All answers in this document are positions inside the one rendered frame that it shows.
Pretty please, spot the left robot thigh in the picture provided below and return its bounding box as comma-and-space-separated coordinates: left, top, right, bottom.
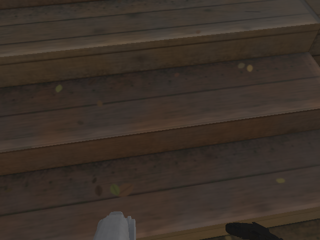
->
93, 214, 136, 240

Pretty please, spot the left robot shin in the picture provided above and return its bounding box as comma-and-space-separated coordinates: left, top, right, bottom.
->
97, 211, 125, 228

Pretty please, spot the robot right hand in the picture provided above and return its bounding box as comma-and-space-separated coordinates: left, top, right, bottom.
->
225, 222, 283, 240

